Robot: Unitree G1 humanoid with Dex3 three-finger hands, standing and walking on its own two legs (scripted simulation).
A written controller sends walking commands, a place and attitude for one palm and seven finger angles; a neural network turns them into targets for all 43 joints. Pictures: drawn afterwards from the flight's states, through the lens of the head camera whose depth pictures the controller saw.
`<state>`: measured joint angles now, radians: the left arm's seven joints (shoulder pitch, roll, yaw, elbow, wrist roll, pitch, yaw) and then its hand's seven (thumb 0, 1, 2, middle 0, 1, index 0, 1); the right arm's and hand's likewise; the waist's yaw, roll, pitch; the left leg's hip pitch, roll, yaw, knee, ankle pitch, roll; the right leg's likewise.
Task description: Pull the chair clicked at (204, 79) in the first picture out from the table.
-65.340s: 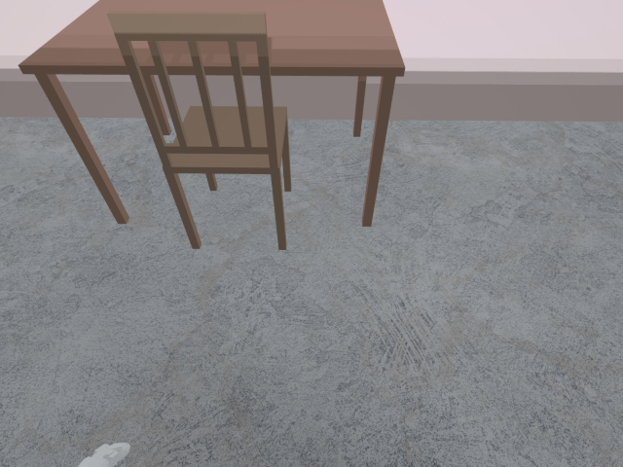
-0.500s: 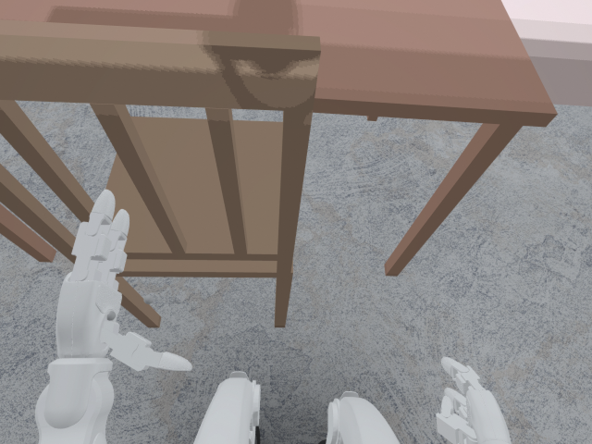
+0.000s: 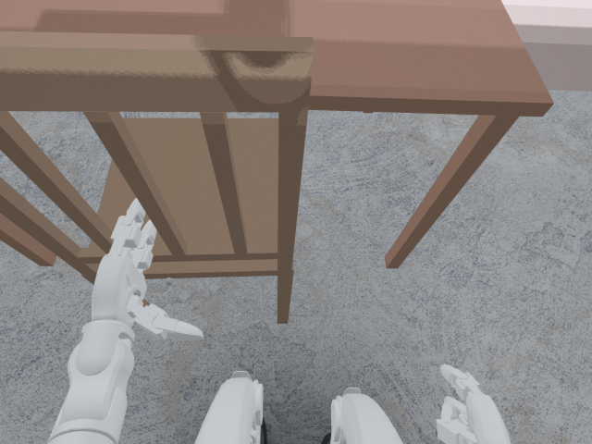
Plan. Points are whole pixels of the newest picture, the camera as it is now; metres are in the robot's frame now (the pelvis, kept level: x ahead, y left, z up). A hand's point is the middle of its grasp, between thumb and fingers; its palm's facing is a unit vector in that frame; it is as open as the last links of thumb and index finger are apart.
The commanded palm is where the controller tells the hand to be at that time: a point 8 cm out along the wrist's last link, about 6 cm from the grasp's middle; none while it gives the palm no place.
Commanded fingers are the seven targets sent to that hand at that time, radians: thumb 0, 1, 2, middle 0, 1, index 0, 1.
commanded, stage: push the fingers through the gap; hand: left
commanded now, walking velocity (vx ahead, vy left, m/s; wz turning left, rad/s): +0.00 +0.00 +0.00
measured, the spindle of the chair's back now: (151, 199) +0.42 +0.21 +0.04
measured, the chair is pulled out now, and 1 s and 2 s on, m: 0.04 0.04 0.04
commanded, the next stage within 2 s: hook a spindle and tug to test in 0.90 s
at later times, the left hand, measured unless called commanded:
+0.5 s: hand (156, 230) +0.38 +0.20 +0.03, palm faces +0.12 -0.99 -0.05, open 17.0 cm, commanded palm +0.35 +0.24 +0.02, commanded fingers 0.00 -0.50 0.30 -0.06 -0.08 -0.06 -0.08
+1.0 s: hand (172, 236) +0.38 +0.18 +0.02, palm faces +0.05 -1.00 -0.02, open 17.0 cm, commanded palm +0.35 +0.23 +0.02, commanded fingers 0.00 -0.50 0.30 -0.08 -0.13 -0.08 -0.13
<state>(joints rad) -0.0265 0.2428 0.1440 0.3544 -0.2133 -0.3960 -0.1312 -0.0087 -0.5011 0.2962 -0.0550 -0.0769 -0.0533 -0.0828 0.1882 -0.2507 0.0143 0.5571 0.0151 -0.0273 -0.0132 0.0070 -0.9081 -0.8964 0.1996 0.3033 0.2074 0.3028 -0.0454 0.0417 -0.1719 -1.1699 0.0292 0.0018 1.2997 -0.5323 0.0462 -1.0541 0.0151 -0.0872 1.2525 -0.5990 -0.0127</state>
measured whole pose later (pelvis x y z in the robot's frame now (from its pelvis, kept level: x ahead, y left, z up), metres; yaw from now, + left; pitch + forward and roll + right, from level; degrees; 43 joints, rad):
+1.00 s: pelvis +0.00 +0.00 +0.01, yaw -1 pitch +24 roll -4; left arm -0.27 0.26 0.21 0.61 -0.19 -0.49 -0.14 -0.01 -0.50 0.30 -0.06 -0.08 -0.05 -0.08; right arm 0.22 -0.25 0.01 0.60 0.01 0.02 0.00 0.00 -0.91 -0.90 0.20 0.30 0.21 0.30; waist -0.07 0.04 -0.17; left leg -1.16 0.03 0.02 1.26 -0.52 0.05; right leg -1.05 0.02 -0.07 1.22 -0.58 -0.01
